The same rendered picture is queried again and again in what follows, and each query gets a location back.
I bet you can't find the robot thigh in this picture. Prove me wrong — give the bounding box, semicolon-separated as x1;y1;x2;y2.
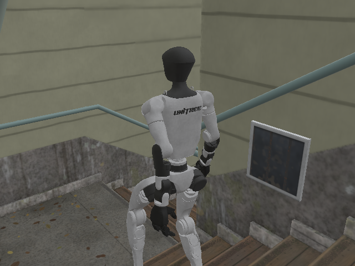
176;167;207;235
128;176;155;226

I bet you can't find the right robot forearm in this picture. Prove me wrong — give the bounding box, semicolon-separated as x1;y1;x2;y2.
200;138;220;166

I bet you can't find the right robot upper arm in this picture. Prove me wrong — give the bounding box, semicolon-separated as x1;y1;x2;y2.
196;90;220;142

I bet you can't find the robot right thigh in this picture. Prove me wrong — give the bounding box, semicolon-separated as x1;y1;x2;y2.
176;167;207;235

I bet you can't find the robot left hand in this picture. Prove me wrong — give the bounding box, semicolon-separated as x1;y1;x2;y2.
150;205;176;237

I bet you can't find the robot right hand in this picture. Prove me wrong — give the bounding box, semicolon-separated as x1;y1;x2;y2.
194;160;210;177

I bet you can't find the robot left thigh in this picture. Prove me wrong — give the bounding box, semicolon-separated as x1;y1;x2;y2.
128;176;155;226

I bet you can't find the left robot forearm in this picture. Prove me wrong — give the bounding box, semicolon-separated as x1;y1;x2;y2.
152;144;171;207

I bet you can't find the left robot upper arm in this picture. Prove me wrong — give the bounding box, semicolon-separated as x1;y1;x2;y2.
141;95;173;159

